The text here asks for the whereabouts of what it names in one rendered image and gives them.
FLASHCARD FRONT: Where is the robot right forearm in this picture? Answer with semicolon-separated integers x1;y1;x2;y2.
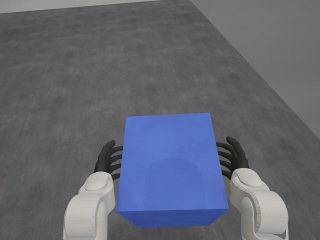
229;168;289;240

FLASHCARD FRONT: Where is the left robot hand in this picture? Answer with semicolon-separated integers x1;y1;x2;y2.
93;140;123;180

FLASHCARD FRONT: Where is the carton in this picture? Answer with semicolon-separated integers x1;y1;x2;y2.
116;112;229;227

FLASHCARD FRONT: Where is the right robot hand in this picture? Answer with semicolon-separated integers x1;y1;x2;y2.
216;136;250;180

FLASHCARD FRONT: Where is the robot left forearm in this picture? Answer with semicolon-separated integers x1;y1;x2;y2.
62;171;116;240

